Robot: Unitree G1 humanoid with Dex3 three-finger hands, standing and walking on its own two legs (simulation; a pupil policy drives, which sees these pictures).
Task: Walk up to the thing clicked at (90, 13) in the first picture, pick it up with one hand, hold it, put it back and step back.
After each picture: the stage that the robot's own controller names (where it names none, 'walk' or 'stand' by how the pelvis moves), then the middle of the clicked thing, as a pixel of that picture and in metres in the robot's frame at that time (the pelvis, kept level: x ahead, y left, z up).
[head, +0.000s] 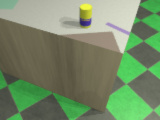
stand; (85, 16) +0.79 -0.01 +0.00
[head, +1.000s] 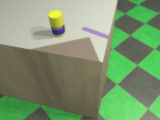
walk; (57, 24) +0.67 +0.15 +0.02
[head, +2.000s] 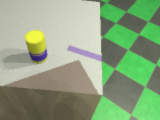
rise first; (37, 47) +0.47 +0.17 +0.03
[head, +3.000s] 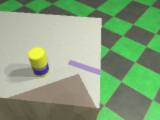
stand; (39, 62) +0.45 +0.18 +0.00
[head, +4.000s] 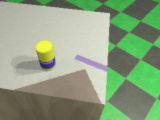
stand; (46, 56) +0.47 +0.16 +0.01
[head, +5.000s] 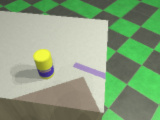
stand; (44, 64) +0.45 +0.17 +0.00
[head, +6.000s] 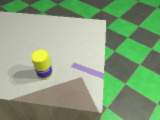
stand; (42, 65) +0.44 +0.17 +0.00
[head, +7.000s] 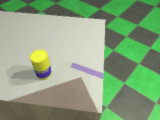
stand; (41, 65) +0.44 +0.17 +0.00
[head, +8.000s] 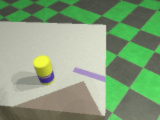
rise first; (44, 70) +0.43 +0.19 +0.00
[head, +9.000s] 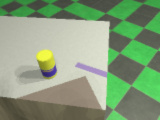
go down; (47, 64) +0.45 +0.18 +0.01
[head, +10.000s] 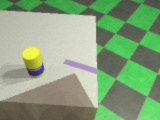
go down; (34, 62) +0.45 +0.18 +0.01
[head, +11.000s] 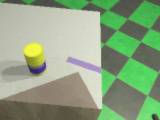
go down; (35, 60) +0.44 +0.17 +0.03
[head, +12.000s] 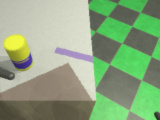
close in; (19, 53) +0.44 +0.19 +0.06
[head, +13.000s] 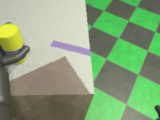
close; (13, 44) +0.46 +0.19 +0.07
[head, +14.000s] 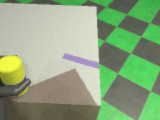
lift; (13, 76) +0.34 +0.21 +0.08
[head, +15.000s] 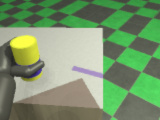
lift; (27, 58) +0.32 +0.16 +0.20
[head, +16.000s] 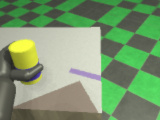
hold; (26, 62) +0.33 +0.17 +0.19
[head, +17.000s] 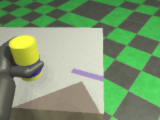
crouch; (27, 58) +0.33 +0.17 +0.20
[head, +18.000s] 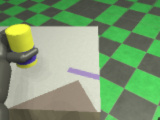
crouch; (22, 46) +0.38 +0.18 +0.20
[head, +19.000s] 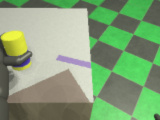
lower; (17, 51) +0.43 +0.19 +0.10
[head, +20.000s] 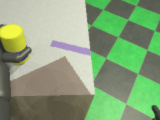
lower; (15, 45) +0.45 +0.18 +0.08
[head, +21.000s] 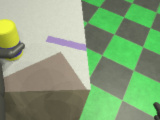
lower; (8, 41) +0.47 +0.19 +0.08
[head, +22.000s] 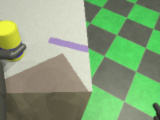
lower; (10, 42) +0.46 +0.19 +0.08
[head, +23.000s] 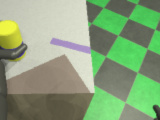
rest; (11, 41) +0.46 +0.19 +0.08
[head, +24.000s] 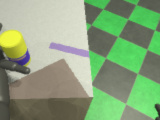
withdraw; (16, 50) +0.44 +0.18 +0.07
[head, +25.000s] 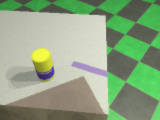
sink last; (43, 65) +0.41 +0.16 +0.04
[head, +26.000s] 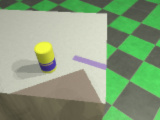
stand; (46, 58) +0.45 +0.17 +0.05
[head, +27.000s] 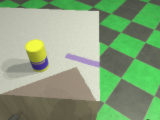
stand; (37, 56) +0.45 +0.18 +0.06
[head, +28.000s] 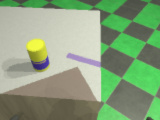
stand; (38, 55) +0.45 +0.17 +0.06
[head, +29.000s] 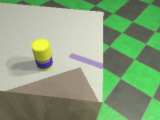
stand; (43, 55) +0.46 +0.16 +0.04
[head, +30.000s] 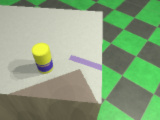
walk; (43, 58) +0.46 +0.16 +0.01
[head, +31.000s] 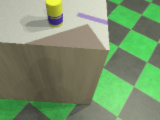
walk; (54, 12) +0.64 +0.13 +0.03
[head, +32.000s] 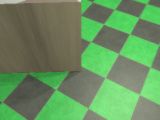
walk; out of the picture +0.96 +0.27 +0.04
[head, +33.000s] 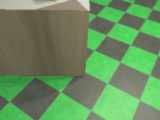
stand; out of the picture +1.05 +0.19 +0.01
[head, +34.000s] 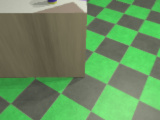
stand; out of the picture +1.06 +0.20 +0.00
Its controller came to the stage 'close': yes
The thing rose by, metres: 0.21
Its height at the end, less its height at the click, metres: +0.00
